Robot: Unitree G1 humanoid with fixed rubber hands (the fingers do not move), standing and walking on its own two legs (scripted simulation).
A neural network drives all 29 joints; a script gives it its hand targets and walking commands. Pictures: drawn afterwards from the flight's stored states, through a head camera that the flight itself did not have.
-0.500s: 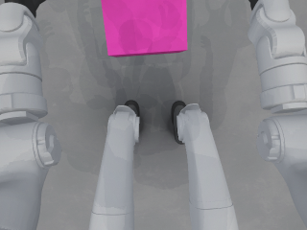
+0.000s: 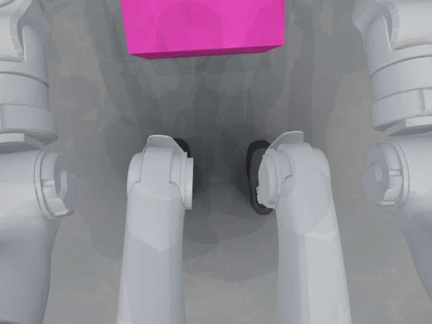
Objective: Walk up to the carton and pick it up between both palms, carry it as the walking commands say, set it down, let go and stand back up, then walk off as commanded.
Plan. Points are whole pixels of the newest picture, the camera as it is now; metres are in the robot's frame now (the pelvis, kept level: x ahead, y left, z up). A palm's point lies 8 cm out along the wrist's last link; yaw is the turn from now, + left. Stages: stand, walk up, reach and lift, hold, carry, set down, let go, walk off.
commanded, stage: reach and lift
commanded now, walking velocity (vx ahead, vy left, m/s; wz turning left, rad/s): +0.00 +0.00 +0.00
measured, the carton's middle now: out of the picture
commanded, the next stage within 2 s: none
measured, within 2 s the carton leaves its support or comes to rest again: neither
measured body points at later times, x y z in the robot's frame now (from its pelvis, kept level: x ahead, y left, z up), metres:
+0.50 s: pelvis +0.01 +0.00 -0.09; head +0.39 +0.00 +0.14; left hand +0.54 +0.23 -0.29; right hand +0.55 -0.20 -0.28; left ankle +0.13 +0.11 -0.42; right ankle +0.12 -0.12 -0.42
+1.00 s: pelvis +0.02 -0.01 -0.10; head +0.40 +0.00 +0.13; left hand +0.54 +0.22 -0.31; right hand +0.56 -0.20 -0.30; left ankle +0.13 +0.11 -0.42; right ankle +0.12 -0.12 -0.42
